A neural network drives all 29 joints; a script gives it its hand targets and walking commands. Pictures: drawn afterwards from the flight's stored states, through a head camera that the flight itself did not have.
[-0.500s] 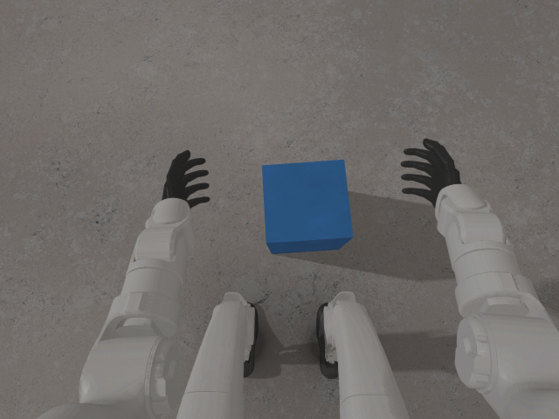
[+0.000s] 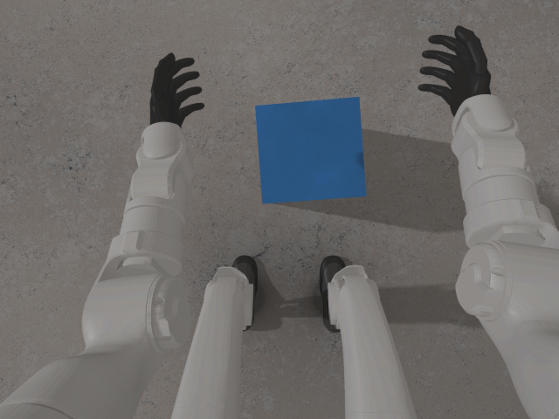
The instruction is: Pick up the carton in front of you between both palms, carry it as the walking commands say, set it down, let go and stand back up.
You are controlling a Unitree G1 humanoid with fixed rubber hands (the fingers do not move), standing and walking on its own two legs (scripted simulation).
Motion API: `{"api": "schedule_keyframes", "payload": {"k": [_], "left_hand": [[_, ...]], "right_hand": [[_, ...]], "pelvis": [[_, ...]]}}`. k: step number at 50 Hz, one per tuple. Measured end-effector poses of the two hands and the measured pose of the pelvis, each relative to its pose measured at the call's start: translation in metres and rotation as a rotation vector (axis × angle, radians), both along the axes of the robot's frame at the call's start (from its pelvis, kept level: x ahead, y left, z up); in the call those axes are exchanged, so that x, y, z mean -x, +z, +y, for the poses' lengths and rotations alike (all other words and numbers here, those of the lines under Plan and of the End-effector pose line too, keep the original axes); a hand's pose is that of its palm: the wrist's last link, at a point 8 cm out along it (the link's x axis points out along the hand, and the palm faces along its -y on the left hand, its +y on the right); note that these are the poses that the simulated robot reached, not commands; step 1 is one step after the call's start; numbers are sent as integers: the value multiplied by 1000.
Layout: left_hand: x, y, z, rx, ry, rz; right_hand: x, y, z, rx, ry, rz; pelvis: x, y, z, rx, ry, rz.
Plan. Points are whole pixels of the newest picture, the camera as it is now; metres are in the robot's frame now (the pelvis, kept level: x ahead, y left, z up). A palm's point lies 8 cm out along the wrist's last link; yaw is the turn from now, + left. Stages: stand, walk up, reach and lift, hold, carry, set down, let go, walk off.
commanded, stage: reach and lift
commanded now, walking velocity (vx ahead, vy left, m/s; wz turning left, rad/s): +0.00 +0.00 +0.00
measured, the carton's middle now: (307, 158) +0.46 -0.04 -0.50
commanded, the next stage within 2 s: none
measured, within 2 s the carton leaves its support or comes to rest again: leaves its support in 1.46 s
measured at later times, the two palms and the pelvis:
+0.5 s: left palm (214, 155) +0.46 +0.15 -0.37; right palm (402, 143) +0.47 -0.23 -0.37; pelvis -0.06 +0.01 -0.21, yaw +1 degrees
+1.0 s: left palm (222, 153) +0.47 +0.14 -0.42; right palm (387, 146) +0.47 -0.21 -0.43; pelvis -0.05 +0.01 -0.25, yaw +2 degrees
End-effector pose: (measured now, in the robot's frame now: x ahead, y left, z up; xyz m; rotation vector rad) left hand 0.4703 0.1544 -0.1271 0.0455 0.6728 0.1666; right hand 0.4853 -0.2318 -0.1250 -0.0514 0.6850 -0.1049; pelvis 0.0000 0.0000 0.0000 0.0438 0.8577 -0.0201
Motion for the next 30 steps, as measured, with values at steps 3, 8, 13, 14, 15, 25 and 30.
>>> {"api": "schedule_keyframes", "payload": {"k": [3, 8, 13, 14, 15, 25, 30], "left_hand": [[3, -32, 0, 5, -2, 19], [11, -94, 0, 8, -3, 35], [16, -151, 2, 4, -7, 28], [17, -161, 2, 4, -8, 27], [17, -171, 2, 4, -8, 27], [14, -242, -3, 8, -8, 50], [13, -274, -5, 4, -20, 82]], "right_hand": [[5, -32, 3, -2, -9, 22], [17, -96, 3, 7, -25, 38], [24, -155, -2, 19, -32, 22], [25, -165, -2, 20, -32, 19], [25, -174, -3, 20, -32, 16], [20, -245, 5, 7, -32, 26], [20, -279, 9, 5, -29, 57]], "pelvis": [[1, -22, 2, 0, 3, 34], [10, -68, 6, 1, 5, 58], [26, -118, 11, -1, 4, 29], [29, -128, 11, -2, 4, 18], [32, -138, 12, -3, 4, 6], [58, -209, 12, -9, 3, -126], [62, -229, 10, -10, 3, -166]]}}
